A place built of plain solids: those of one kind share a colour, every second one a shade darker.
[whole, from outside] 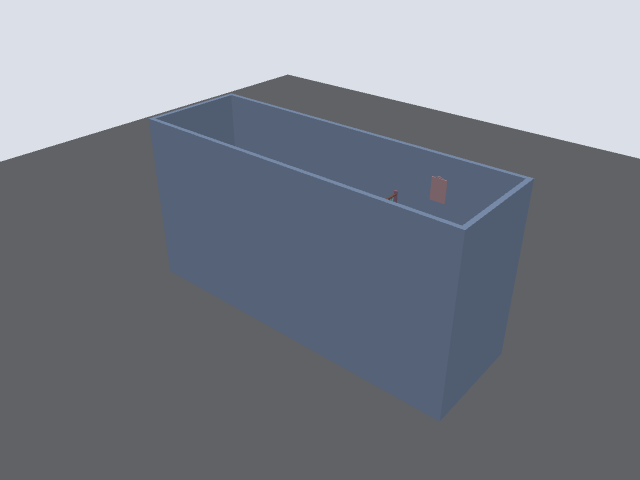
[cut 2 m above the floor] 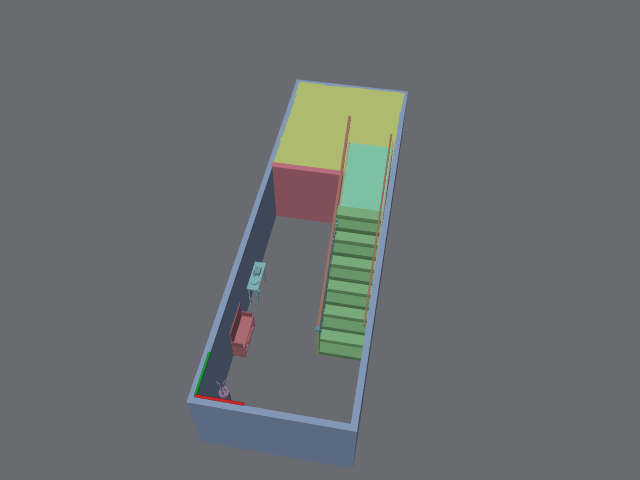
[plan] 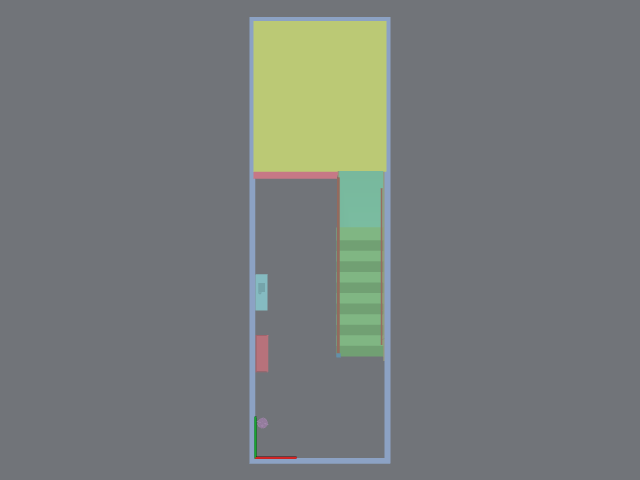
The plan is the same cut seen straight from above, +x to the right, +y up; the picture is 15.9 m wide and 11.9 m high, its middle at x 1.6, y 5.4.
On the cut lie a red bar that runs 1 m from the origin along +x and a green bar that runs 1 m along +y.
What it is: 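A villa's stair hall, a dwelling of no particular year; the hall below, the landing 3.13 m above it, and between them a joiner's timber flight of 18 risers of about 0.174 m on goings of about 0.262 m, 1.09 m clear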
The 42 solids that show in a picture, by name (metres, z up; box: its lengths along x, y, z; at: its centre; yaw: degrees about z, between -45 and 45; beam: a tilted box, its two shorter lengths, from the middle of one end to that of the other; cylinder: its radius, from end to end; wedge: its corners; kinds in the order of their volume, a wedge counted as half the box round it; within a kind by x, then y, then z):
{
 "upper_1": {"box": [3.3, 3.74, 3.18], "at": [1.6, 8.96, 1.54]},
 "wall_1": {"box": [0.15, 11.08, 5.71], "at": [-0.07, 5.39, 2.81]},
 "wall_2": {"box": [3.5, 0.15, 5.71], "at": [1.6, -0.07, 2.81]},
 "wall_3": {"box": [3.5, 0.15, 5.71], "at": [1.6, 10.86, 2.81]},
 "wall_4": {"box": [0.15, 11.08, 5.71], "at": [3.27, 5.39, 2.81]},
 "carriage_1": {"wedge": [[2.07, 2.57, -0.05], [2.07, 2.57, 0.0], [2.07, 7.11, -0.05], [2.07, 7.11, 3.01], [3.17, 2.57, -0.05], [3.17, 2.57, 0.0], [3.17, 7.11, -0.05], [3.17, 7.11, 3.01]]},
 "upper_edge_1": {"box": [2.08, 0.18, 3.18], "at": [0.99, 7.0, 1.54]},
 "rail_1": {"wedge": [[2.02, 2.58, 1.05], [2.02, 2.58, 1.11], [2.02, 6.96, 3.95], [2.02, 6.96, 4.01], [2.09, 2.58, 1.05], [2.09, 2.58, 1.11], [2.09, 6.96, 3.95], [2.09, 6.96, 4.01]]},
 "rail_2": {"wedge": [[3.11, 2.8, 1.2], [3.11, 2.8, 1.25], [3.11, 6.69, 3.78], [3.11, 6.69, 3.83], [3.15, 2.8, 1.2], [3.15, 2.8, 1.25], [3.15, 6.69, 3.78], [3.15, 6.69, 3.83]]},
 "string_1": {"wedge": [[2.04, 2.54, -0.05], [2.04, 2.54, -0.01], [2.04, 7.11, -0.05], [2.04, 7.11, 3.03], [2.08, 2.54, -0.05], [2.08, 2.54, -0.01], [2.08, 7.11, -0.05], [2.08, 7.11, 3.03]]},
 "string_2": {"wedge": [[3.17, 2.4, -0.05], [3.17, 2.4, 0.16], [3.17, 7.09, -0.05], [3.17, 7.09, 3.27], [3.2, 2.4, -0.05], [3.2, 2.4, 0.16], [3.2, 7.09, -0.05], [3.2, 7.09, 3.27]]},
 "tread_1": {"wedge": [[2.01, 2.51, 0.17], [2.01, 2.52, 0.07], [2.01, 2.83, 0.07], [2.01, 2.83, 0.17], [3.18, 2.51, 0.17], [3.18, 2.52, 0.07], [3.18, 2.83, 0.07], [3.18, 2.83, 0.17]]},
 "tread_2": {"wedge": [[2.01, 2.78, 0.25], [2.01, 2.78, 0.35], [2.01, 3.09, 0.25], [2.01, 3.09, 0.35], [3.18, 2.78, 0.25], [3.18, 2.78, 0.35], [3.18, 3.09, 0.25], [3.18, 3.09, 0.35]]},
 "tread_3": {"wedge": [[2.01, 3.04, 0.42], [2.01, 3.04, 0.52], [2.01, 3.36, 0.42], [2.01, 3.36, 0.52], [3.18, 3.04, 0.42], [3.18, 3.04, 0.52], [3.18, 3.36, 0.42], [3.18, 3.36, 0.52]]},
 "tread_4": {"wedge": [[2.01, 3.3, 0.6], [2.01, 3.3, 0.7], [2.01, 3.62, 0.6], [2.01, 3.62, 0.7], [3.18, 3.3, 0.6], [3.18, 3.3, 0.7], [3.18, 3.62, 0.6], [3.18, 3.62, 0.7]]},
 "tread_5": {"wedge": [[2.01, 3.56, 0.87], [2.01, 3.57, 0.77], [2.01, 3.88, 0.77], [2.01, 3.88, 0.87], [3.18, 3.56, 0.87], [3.18, 3.57, 0.77], [3.18, 3.88, 0.77], [3.18, 3.88, 0.87]]},
 "tread_6": {"wedge": [[2.01, 3.82, 1.04], [2.01, 3.83, 0.94], [2.01, 4.14, 0.94], [2.01, 4.14, 1.04], [3.18, 3.82, 1.04], [3.18, 3.83, 0.94], [3.18, 4.14, 0.94], [3.18, 4.14, 1.04]]},
 "tread_7": {"wedge": [[2.01, 4.09, 1.12], [2.01, 4.09, 1.22], [2.01, 4.4, 1.12], [2.01, 4.4, 1.22], [3.18, 4.09, 1.12], [3.18, 4.09, 1.22], [3.18, 4.4, 1.12], [3.18, 4.4, 1.22]]},
 "tread_8": {"wedge": [[2.01, 4.35, 1.29], [2.01, 4.35, 1.39], [2.01, 4.67, 1.29], [2.01, 4.67, 1.39], [3.18, 4.35, 1.29], [3.18, 4.35, 1.39], [3.18, 4.67, 1.29], [3.18, 4.67, 1.39]]},
 "tread_9": {"wedge": [[2.01, 4.61, 1.47], [2.01, 4.61, 1.57], [2.01, 4.93, 1.47], [2.01, 4.93, 1.57], [3.18, 4.61, 1.47], [3.18, 4.61, 1.57], [3.18, 4.93, 1.47], [3.18, 4.93, 1.57]]},
 "tread_10": {"wedge": [[2.01, 4.87, 1.74], [2.01, 4.88, 1.64], [2.01, 5.19, 1.64], [2.01, 5.19, 1.74], [3.18, 4.87, 1.74], [3.18, 4.88, 1.64], [3.18, 5.19, 1.64], [3.18, 5.19, 1.74]]},
 "tread_11": {"wedge": [[2.01, 5.13, 1.91], [2.01, 5.14, 1.81], [2.01, 5.45, 1.81], [2.01, 5.45, 1.91], [3.18, 5.13, 1.91], [3.18, 5.14, 1.81], [3.18, 5.45, 1.81], [3.18, 5.45, 1.91]]},
 "tread_12": {"wedge": [[2.01, 5.4, 1.99], [2.01, 5.4, 2.09], [2.01, 5.72, 1.99], [2.01, 5.72, 2.09], [3.18, 5.4, 1.99], [3.18, 5.4, 2.09], [3.18, 5.72, 1.99], [3.18, 5.72, 2.09]]},
 "riser_1": {"wedge": [[2.04, 4.11, 1.01], [2.04, 4.11, 1.13], [2.04, 4.4, 1.1], [2.04, 4.4, 1.13], [3.18, 4.11, 1.01], [3.18, 4.11, 1.13], [3.18, 4.4, 1.1], [3.18, 4.4, 1.13]]},
 "riser_2": {"wedge": [[2.04, 4.37, 1.19], [2.04, 4.37, 1.3], [2.04, 4.67, 1.28], [2.04, 4.67, 1.3], [3.18, 4.37, 1.19], [3.18, 4.37, 1.3], [3.18, 4.67, 1.28], [3.18, 4.67, 1.3]]},
 "riser_3": {"wedge": [[2.04, 4.64, 1.36], [2.04, 4.64, 1.47], [2.04, 4.93, 1.45], [2.04, 4.93, 1.47], [3.18, 4.64, 1.36], [3.18, 4.64, 1.47], [3.18, 4.93, 1.45], [3.18, 4.93, 1.47]]},
 "riser_4": {"wedge": [[2.04, 4.9, 1.54], [2.04, 4.9, 1.65], [2.04, 5.19, 1.62], [2.04, 5.19, 1.65], [3.18, 4.9, 1.54], [3.18, 4.9, 1.65], [3.18, 5.19, 1.62], [3.18, 5.19, 1.65]]},
 "riser_5": {"wedge": [[2.04, 5.16, 1.71], [2.04, 5.16, 1.82], [2.04, 5.45, 1.8], [2.04, 5.45, 1.82], [3.18, 5.16, 1.71], [3.18, 5.16, 1.82], [3.18, 5.45, 1.8], [3.18, 5.45, 1.82]]},
 "riser_6": {"wedge": [[2.04, 5.42, 1.88], [2.04, 5.42, 1.99], [2.04, 5.72, 1.97], [2.04, 5.72, 1.99], [3.18, 5.42, 1.88], [3.18, 5.42, 1.99], [3.18, 5.72, 1.97], [3.18, 5.72, 1.99]]},
 "boot_bench_1": {"box": [0.02, 0.87, 0.85], "at": [0.01, 2.58, 0.53]},
 "boot_bench_2": {"box": [0.032, 0.93, 0.05], "at": [0.02, 2.58, 0.97]},
 "boot_bench_3": {"box": [0.28, 0.03, 0.17], "at": [0.14, 2.13, 0.55]},
 "boot_bench_4": {"box": [0.28, 0.03, 0.17], "at": [0.14, 3.03, 0.55]},
 "boot_bench_5": {"box": [0.32, 0.03, 0.53], "at": [0.16, 2.13, 0.21]},
 "boot_bench_6": {"box": [0.31, 0.87, 0.028], "at": [0.17, 2.58, 0.45]},
 "boot_bench_7": {"box": [0.27, 0.46, 0.1], "at": [0.17, 2.74, 0.0]},
 "stick_bin_1": {"cylinder": 0.12, "from": [0.18, 0.86, 0.02], "to": [0.18, 0.86, 0.58]},
 "wall_mirror_1": {"box": [0.034, 0.49, 0.72], "at": [0.02, 8.39, 4.61]},
 "newel_foot_1": {"box": [0.1, 0.1, 1.23], "at": [2.06, 2.54, 0.57]},
 "hall_table_1": {"cylinder": 0.1, "from": [0.15, 3.89, 0.76], "to": [0.15, 3.89, 0.8]},
 "hall_table_2": {"box": [0.3, 0.9, 0.022], "at": [0.15, 4.1, 0.75]},
 "hall_table_3": {"box": [0.17, 0.22, 0.09], "at": [0.15, 4.22, 0.8]}
}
